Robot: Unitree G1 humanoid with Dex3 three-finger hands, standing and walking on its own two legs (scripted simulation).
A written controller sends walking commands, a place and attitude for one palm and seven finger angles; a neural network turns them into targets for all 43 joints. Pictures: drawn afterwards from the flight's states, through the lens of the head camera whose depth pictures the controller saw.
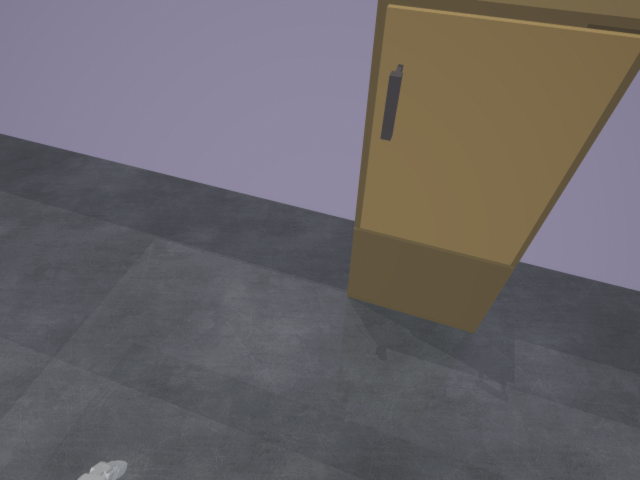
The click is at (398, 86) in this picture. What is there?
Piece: cupboard door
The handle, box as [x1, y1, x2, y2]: [380, 64, 402, 140]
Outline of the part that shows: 400,64 398,65 395,71 391,71 389,76 380,138 388,140 390,139 392,134 402,74 402,65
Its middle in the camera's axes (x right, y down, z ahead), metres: +0.15 -0.28 +0.81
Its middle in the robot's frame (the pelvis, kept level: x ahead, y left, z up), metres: +0.82 -0.11 +0.06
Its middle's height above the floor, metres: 0.84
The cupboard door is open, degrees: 0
